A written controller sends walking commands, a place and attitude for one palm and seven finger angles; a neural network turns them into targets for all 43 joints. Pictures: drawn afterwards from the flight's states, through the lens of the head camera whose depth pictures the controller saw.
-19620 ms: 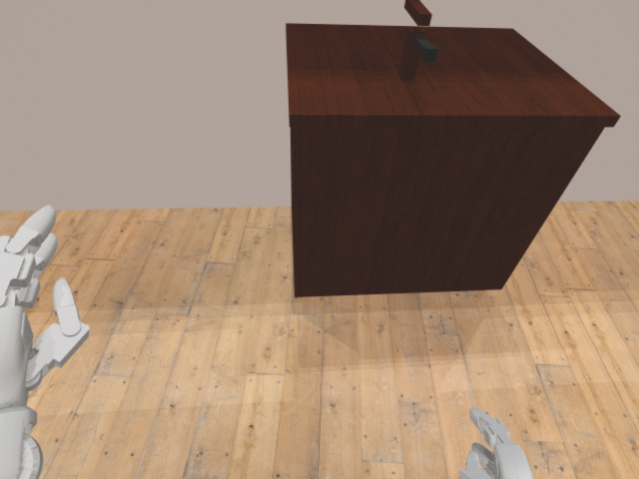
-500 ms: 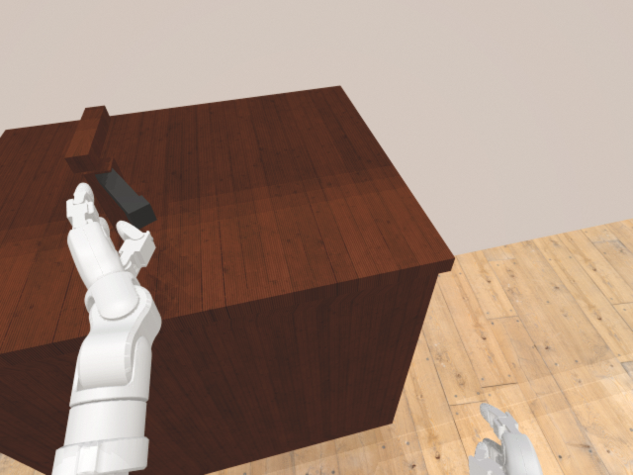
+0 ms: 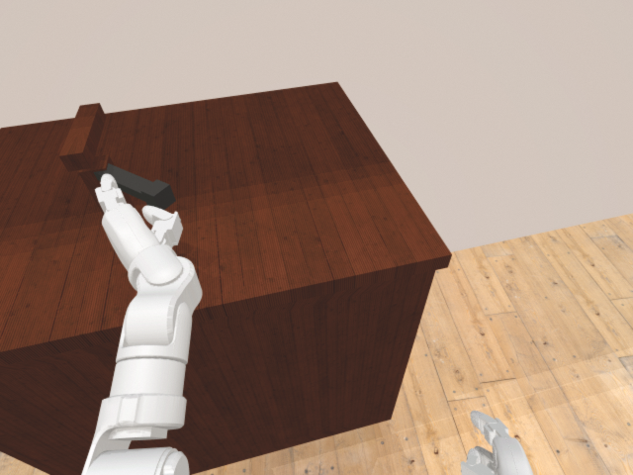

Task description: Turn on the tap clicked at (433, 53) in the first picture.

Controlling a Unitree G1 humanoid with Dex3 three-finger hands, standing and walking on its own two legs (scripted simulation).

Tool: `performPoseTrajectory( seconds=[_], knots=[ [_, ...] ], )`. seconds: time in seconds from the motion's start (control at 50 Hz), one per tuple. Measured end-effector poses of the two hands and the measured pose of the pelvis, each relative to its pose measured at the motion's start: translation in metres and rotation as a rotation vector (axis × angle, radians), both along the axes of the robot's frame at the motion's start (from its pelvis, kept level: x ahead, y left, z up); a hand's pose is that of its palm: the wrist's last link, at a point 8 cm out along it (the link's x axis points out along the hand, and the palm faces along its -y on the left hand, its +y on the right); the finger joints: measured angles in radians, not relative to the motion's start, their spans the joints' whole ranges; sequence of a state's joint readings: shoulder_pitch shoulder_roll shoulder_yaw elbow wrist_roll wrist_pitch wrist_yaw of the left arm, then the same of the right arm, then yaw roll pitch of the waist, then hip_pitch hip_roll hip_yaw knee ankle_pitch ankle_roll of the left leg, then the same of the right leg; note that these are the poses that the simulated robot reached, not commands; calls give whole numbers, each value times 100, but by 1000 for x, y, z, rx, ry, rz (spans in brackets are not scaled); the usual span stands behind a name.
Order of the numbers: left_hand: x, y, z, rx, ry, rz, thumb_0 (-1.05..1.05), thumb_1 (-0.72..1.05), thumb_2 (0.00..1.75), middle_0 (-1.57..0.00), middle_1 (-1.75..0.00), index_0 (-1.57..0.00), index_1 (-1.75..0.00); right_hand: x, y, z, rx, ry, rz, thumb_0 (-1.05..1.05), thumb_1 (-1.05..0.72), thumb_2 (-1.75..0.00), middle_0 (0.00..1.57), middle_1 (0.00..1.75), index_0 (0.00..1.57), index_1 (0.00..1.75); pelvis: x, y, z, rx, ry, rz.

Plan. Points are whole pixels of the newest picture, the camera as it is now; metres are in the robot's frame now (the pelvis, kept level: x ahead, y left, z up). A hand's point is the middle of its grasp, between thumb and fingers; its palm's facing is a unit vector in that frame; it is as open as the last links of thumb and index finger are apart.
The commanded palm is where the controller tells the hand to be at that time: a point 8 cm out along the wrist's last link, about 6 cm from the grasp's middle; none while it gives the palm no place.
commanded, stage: push the lever round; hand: left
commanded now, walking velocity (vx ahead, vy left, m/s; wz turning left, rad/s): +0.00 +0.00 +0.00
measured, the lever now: (158, 195) +0.41 +0.25 +0.16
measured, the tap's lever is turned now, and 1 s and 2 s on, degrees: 46 72 84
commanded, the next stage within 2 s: lift the hand up off the lever in 1.44 s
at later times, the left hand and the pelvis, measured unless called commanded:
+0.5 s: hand (195, 213) +0.39 +0.19 +0.15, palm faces +0.77 -0.63 -0.07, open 7.8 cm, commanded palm +0.34 +0.21 +0.15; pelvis +0.00 -0.01 +0.00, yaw +1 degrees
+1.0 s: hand (211, 194) +0.43 +0.18 +0.15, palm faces +0.81 -0.58 -0.10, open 8.0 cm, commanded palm +0.37 +0.21 +0.15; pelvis +0.00 -0.02 -0.01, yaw +0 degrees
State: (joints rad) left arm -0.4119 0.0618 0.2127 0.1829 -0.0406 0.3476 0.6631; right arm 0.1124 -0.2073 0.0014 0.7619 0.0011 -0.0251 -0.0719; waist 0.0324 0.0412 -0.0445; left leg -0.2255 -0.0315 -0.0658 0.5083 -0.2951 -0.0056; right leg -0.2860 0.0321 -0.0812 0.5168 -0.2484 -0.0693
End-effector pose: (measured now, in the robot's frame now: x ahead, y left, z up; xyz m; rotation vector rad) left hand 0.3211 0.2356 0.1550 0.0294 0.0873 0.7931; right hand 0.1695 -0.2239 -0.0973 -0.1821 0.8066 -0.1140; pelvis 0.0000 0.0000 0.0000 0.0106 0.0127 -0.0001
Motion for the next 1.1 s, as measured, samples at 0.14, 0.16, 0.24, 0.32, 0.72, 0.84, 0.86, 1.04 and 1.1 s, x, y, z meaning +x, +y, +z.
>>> performPoseTrajectory(
  seconds=[0.14,0.16,0.24,0.32,0.72,0.84,0.86,1.04,1.1],
  knots=[
    [9,-7,-1,-5,10,30,0,93,92,-15,-15,-15,-15,-3,-5,-4,3,29,-3,1,-90,-90,20,30,20,30,4,-3,0,2,9,1],
    [10,-8,-1,-5,11,35,0,93,92,-15,-15,-15,-15,-3,-6,-4,3,32,-2,1,-90,-90,20,30,20,30,4,-3,0,2,10,1],
    [13,-11,-1,-7,11,52,0,92,92,-15,-15,-15,-15,-2,-9,-4,3,36,-2,1,-90,-90,20,30,20,30,5,-5,-1,3,15,1],
    [13,-15,-1,-8,16,64,1,93,92,-15,-15,-14,-15,0,-12,-4,5,33,-2,1,-90,-90,20,30,20,30,6,-6,-1,4,17,2],
    [24,-33,2,-12,48,144,2,91,91,-15,-15,-13,-14,-10,-12,-10,23,52,22,1,-90,-90,20,30,20,30,-4,-14,-4,4,36,12],
    [36,-38,3,-3,61,157,2,90,91,-15,-15,-10,-13,-22,-17,-17,25,88,10,1,-90,-90,20,30,20,30,-5,-15,-5,4,52,10],
    [38,-39,3,-3,62,158,2,90,91,-15,-15,-10,-13,-24,-18,-18,25,94,6,1,-90,-90,20,30,20,30,-5,-16,-5,5,55,9],
    [50,-39,5,-2,59,160,2,90,90,-15,-15,-11,-13,-44,-31,-24,17,143,-39,1,-90,-90,20,30,20,30,-1,-17,-5,10,75,-2],
    [50,-39,5,0,60,159,2,90,90,-15,-15,-11,-13,-49,-35,-25,12,152,-50,1,-91,-90,20,30,20,30,-1,-17,-5,11,74,-3]
  ],
)
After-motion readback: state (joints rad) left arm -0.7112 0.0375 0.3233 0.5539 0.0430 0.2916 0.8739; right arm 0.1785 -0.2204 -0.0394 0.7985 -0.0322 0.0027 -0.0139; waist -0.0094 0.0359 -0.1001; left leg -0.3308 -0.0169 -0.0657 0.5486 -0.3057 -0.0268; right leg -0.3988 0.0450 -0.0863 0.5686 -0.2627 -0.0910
